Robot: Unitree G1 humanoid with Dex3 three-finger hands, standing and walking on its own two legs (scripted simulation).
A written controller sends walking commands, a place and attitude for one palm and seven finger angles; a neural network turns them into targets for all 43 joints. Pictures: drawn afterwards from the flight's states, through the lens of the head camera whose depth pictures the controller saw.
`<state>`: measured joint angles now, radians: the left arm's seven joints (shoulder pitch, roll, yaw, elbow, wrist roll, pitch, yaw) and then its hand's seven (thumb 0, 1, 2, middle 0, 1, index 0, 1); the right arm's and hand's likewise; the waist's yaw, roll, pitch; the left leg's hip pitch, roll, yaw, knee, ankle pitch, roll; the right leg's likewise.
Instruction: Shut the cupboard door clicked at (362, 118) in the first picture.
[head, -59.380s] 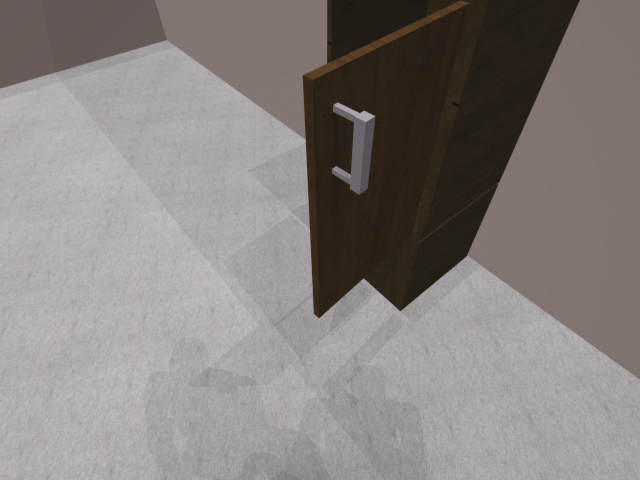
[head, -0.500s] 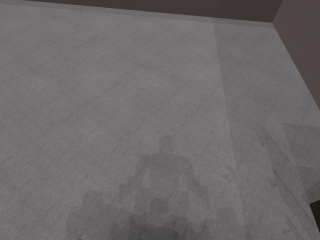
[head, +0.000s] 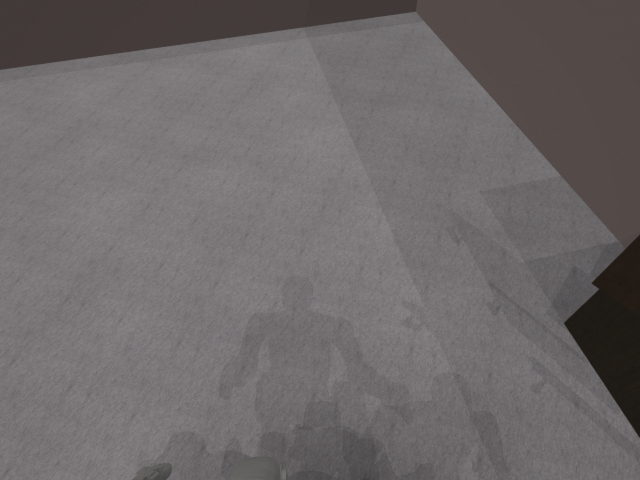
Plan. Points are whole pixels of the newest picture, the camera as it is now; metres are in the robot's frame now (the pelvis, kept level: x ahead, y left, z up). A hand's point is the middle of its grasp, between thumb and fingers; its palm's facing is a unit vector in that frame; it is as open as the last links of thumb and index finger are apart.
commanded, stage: turn to face it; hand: left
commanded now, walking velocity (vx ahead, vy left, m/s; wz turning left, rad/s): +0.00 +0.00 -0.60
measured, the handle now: out of the picture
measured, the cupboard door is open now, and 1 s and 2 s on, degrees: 25 25 25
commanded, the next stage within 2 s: take the last steps up to it in 1.34 s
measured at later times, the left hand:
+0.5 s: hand (185, 459) +0.16 +0.22 -0.16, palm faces -0.24 -0.95 -0.21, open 7.4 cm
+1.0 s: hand (253, 434) +0.20 +0.13 -0.16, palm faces -0.53 -0.82 -0.22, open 7.4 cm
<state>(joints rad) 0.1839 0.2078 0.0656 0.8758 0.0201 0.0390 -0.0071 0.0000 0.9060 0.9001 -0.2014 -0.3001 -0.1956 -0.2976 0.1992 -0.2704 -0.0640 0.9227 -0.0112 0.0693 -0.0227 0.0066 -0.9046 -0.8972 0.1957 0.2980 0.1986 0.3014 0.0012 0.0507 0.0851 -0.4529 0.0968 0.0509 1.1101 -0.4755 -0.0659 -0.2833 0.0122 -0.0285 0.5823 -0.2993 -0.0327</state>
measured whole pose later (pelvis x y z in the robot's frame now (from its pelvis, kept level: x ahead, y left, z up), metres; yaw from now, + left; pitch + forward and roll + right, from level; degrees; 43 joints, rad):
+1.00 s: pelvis +0.03 +0.00 +0.01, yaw -35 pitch +1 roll +0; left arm 0.21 0.20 0.05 0.90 0.03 0.04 -0.01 0.00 0.90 0.90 -0.21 -0.30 -0.20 -0.30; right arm 0.15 -0.24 -0.05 0.88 -0.01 0.05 -0.02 0.01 -0.91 -0.90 0.19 0.30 0.20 0.30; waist 0.01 -0.01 0.07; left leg -0.44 0.05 0.01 0.86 -0.41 -0.08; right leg -0.27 0.05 0.09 0.50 -0.25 -0.02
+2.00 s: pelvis +0.10 -0.08 +0.01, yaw -55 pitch +0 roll -2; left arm 0.24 0.23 0.09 1.01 0.04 0.05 -0.05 0.00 0.91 0.90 -0.20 -0.30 -0.19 -0.30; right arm 0.36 -0.17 -0.02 1.00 -0.04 -0.05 -0.04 0.00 -0.90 -0.90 0.20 0.30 0.20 0.30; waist -0.01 -0.05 0.02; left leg -0.14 0.10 0.15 0.44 -0.29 -0.01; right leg -0.53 -0.03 0.00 1.13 -0.26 0.00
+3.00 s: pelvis +0.14 -0.36 +0.00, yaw -56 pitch +0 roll +1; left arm 0.27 0.15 0.03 1.05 0.03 0.02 0.05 0.00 0.91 0.90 -0.20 -0.30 -0.20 -0.30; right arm 0.16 -0.17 -0.04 1.02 0.00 0.07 -0.04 0.00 -0.90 -0.90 0.20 0.30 0.20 0.30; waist 0.03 0.01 0.09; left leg -0.35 0.00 0.05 0.76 -0.41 0.00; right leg -0.17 0.02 -0.13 0.53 -0.36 -0.09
